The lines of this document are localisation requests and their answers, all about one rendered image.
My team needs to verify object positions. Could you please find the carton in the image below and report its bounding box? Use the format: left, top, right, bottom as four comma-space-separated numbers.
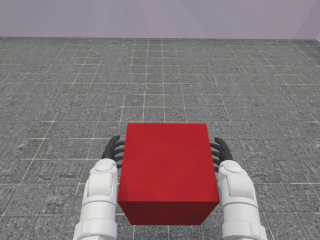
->
117, 123, 220, 226

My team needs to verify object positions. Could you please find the robot right hand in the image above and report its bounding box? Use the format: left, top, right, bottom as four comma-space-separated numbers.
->
210, 137, 233, 173

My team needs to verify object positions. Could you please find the robot right forearm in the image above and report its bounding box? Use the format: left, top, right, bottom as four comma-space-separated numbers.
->
218, 160, 268, 240

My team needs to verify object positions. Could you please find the robot left forearm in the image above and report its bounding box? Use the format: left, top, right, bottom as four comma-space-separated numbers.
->
72, 158, 118, 240

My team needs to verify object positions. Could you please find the robot left hand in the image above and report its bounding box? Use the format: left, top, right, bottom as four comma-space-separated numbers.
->
101, 135, 125, 169

